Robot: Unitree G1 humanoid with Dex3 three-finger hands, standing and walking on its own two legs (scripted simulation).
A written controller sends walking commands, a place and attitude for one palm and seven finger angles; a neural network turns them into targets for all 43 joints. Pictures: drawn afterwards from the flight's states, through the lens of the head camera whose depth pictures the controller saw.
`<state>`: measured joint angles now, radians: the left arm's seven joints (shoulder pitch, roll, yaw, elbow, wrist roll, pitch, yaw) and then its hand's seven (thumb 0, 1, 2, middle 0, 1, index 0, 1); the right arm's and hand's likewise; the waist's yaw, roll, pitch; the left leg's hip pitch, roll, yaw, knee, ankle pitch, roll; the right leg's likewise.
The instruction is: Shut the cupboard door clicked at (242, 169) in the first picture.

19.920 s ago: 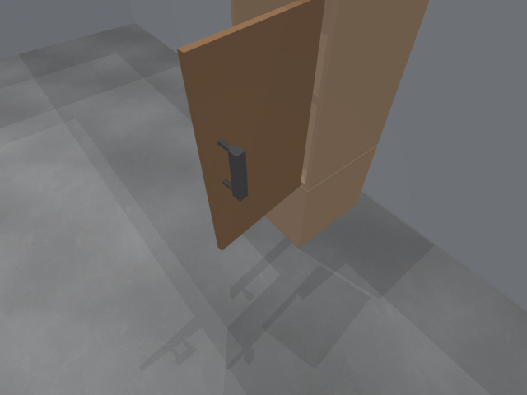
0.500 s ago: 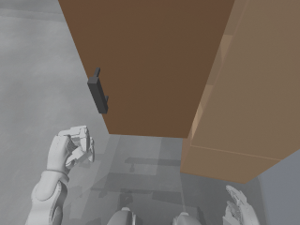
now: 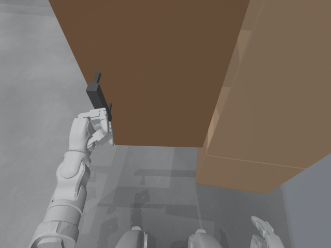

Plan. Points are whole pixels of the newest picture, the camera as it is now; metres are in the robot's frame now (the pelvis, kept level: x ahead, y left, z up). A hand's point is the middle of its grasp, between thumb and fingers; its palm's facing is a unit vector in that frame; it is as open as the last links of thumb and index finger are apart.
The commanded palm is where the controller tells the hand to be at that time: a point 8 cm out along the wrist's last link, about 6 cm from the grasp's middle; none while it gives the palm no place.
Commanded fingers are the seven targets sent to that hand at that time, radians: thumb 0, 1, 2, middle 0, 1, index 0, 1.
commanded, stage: bring the fist close to the handle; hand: left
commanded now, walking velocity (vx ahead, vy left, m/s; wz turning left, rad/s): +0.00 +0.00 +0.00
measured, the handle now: (102, 99) +0.48 +0.19 +0.05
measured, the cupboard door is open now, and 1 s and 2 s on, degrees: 97 92 76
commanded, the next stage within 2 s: push the door shut along its arc in 0.44 s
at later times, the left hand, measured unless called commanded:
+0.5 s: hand (110, 130) +0.38 +0.15 +0.06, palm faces -0.02 -1.00 -0.03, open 3.1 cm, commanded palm +0.35 +0.20 +0.06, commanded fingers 0.00 0.90 0.90 -1.30 -1.50 -1.30 -1.50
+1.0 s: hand (110, 114) +0.42 +0.15 +0.06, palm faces -0.12 -0.99 -0.03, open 3.1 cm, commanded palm +0.42 +0.20 +0.06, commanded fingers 0.00 0.90 0.90 -1.30 -1.50 -1.30 -1.50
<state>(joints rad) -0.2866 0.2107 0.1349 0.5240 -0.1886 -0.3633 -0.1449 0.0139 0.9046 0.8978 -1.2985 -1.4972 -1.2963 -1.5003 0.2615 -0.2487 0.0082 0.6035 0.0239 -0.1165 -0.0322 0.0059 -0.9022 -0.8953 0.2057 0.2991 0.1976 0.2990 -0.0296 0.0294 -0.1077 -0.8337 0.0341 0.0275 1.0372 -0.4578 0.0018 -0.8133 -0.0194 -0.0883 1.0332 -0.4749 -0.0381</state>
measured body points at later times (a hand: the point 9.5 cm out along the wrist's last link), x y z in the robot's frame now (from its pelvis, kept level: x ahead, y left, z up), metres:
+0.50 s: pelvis +0.00 +0.00 +0.00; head +0.08 -0.01 +0.45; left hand +0.37 +0.20 +0.06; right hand +0.11 -0.26 -0.11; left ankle +0.03 +0.12 -0.67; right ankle +0.02 -0.10 -0.67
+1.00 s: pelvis -0.01 +0.01 -0.01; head +0.08 +0.01 +0.43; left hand +0.42 +0.21 +0.06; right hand +0.08 -0.26 -0.13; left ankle +0.03 +0.12 -0.67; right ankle +0.02 -0.10 -0.67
